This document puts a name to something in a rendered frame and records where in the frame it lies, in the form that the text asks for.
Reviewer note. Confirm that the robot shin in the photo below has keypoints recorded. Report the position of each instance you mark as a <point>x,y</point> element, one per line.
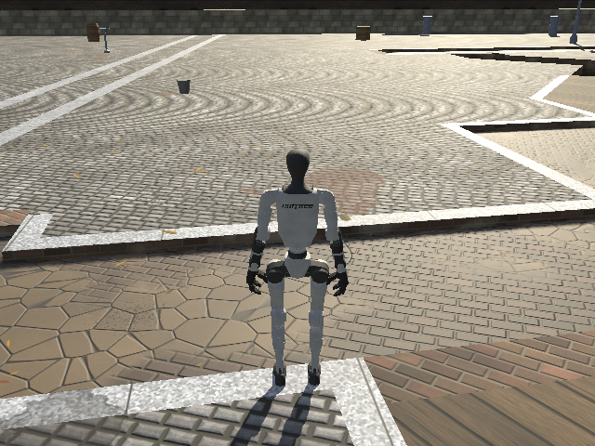
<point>278,341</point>
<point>316,342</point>

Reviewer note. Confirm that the robot left forearm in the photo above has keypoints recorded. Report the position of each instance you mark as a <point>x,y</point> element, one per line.
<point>256,252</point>

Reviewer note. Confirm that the robot left upper arm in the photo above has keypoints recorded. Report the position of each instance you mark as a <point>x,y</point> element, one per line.
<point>268,197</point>

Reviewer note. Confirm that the robot left shin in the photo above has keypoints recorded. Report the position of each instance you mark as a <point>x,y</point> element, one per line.
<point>278,341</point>

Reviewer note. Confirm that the robot right forearm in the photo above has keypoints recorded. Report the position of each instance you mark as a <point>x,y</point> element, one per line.
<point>338,253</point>

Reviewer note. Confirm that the right robot hand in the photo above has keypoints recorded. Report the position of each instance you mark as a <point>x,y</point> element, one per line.
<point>342,283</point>

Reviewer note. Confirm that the robot right upper arm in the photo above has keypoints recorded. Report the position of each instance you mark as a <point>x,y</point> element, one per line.
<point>327,198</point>

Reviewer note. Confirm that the left robot hand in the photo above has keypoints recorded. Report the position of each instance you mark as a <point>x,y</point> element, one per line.
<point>251,280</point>

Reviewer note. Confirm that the robot right shin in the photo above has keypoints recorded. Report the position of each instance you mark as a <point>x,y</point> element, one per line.
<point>316,342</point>

